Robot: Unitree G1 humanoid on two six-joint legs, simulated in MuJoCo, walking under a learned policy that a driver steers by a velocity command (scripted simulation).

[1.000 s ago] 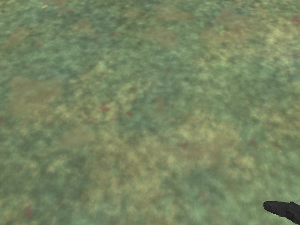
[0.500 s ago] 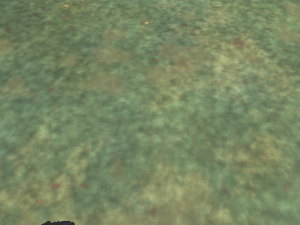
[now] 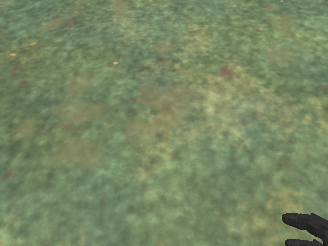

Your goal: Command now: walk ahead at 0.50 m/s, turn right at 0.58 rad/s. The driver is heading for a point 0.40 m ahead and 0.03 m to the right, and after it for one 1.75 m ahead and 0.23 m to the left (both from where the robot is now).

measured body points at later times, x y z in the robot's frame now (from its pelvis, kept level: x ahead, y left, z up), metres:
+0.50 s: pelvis +0.23 -0.04 +0.00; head +0.27 -0.06 +0.44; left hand +0.52 +0.12 -0.07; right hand +0.19 -0.33 -0.13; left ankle +0.12 +0.13 -0.71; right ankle +0.32 -0.17 -0.73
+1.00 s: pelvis +0.29 -0.02 +0.01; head +0.31 +0.01 +0.46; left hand +0.46 +0.25 -0.11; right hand +0.36 -0.32 -0.09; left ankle +0.28 +0.06 -0.72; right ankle +0.31 -0.17 -0.68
